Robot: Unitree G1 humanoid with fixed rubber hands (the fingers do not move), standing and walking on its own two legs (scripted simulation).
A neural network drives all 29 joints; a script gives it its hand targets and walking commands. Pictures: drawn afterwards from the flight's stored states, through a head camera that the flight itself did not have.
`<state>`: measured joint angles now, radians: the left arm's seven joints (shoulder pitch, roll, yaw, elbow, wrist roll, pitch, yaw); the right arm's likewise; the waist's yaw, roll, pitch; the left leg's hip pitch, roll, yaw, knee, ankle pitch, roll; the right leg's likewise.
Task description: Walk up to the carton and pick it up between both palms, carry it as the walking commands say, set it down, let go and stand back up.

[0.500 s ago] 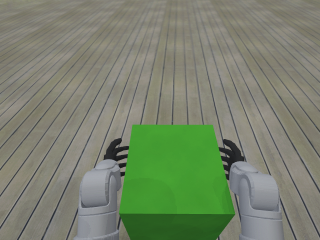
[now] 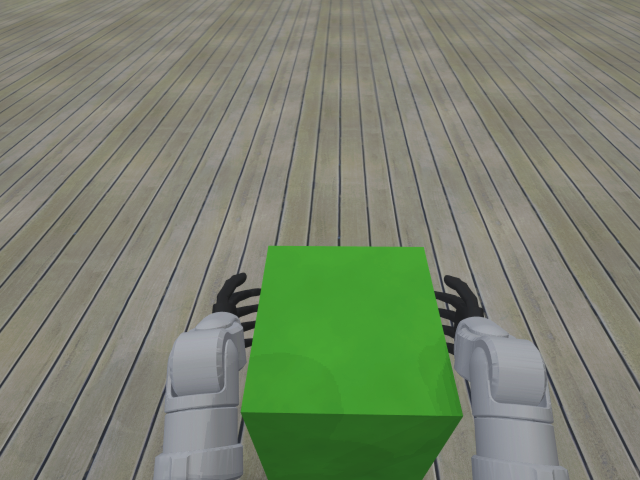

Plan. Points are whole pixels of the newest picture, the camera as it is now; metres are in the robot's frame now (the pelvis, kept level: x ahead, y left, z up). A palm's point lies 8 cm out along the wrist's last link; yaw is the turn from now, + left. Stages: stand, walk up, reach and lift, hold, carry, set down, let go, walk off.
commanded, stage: carry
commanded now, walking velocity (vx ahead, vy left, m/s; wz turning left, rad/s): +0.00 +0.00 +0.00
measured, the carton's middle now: (344, 369) +0.27 +0.00 +0.00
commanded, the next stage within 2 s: none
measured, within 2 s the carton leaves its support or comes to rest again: neither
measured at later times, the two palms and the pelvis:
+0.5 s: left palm (194, 315) +0.33 +0.21 +0.04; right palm (406, 316) +0.33 -0.08 +0.05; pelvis +0.04 +0.06 +0.00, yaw +1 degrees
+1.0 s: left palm (198, 319) +0.32 +0.20 +0.05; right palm (413, 320) +0.32 -0.09 +0.04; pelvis +0.04 +0.05 +0.00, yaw +1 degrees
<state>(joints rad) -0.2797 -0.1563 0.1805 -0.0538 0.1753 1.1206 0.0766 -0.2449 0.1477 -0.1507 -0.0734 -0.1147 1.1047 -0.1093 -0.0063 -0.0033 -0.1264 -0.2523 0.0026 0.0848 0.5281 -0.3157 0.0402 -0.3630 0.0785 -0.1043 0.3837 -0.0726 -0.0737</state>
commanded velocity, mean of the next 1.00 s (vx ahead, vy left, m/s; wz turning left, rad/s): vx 0.00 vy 0.00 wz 0.00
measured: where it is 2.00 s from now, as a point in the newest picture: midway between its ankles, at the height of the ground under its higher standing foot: outside the picture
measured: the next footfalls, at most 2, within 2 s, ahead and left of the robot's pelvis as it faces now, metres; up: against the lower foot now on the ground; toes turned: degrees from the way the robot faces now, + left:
none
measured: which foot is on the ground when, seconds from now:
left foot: down 0.00-1.00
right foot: down 0.00-1.00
